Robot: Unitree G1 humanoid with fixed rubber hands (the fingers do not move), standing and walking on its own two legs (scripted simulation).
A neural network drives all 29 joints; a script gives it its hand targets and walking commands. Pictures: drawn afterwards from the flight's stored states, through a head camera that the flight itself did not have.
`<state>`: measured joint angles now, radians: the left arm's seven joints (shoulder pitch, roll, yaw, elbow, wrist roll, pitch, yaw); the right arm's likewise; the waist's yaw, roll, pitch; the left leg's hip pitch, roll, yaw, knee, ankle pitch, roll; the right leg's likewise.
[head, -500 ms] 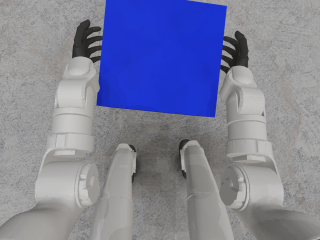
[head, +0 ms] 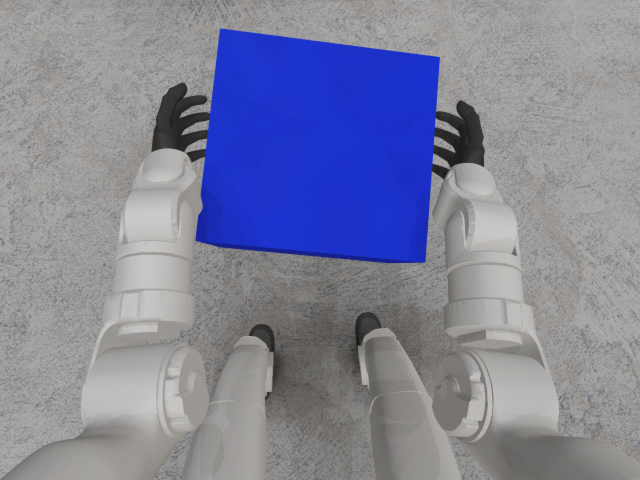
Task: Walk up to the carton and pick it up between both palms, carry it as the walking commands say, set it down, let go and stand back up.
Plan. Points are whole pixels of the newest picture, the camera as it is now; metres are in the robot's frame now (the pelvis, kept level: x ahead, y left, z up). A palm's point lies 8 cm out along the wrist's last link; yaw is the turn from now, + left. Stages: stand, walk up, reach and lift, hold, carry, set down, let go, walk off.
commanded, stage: reach and lift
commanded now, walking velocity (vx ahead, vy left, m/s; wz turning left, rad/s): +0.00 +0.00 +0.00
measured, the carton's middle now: (317, 164) +0.47 -0.01 -0.09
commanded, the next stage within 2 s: hold in 1.20 s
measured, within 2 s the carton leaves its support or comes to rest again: neither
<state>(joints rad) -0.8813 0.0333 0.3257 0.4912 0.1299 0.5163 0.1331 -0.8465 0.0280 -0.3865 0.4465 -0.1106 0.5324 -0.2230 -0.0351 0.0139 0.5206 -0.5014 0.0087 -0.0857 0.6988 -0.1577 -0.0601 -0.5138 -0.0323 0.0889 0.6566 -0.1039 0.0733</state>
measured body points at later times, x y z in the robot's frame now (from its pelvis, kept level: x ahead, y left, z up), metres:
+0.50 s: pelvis +0.11 +0.00 +0.04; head +0.04 +0.00 +0.48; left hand +0.46 +0.15 +0.11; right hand +0.43 -0.19 +0.09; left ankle +0.13 +0.15 -0.70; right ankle +0.15 -0.16 -0.70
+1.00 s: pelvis +0.15 +0.00 +0.05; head +0.16 +0.00 +0.50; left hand +0.44 +0.17 +0.07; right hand +0.43 -0.17 +0.05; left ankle +0.13 +0.15 -0.70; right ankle +0.15 -0.16 -0.70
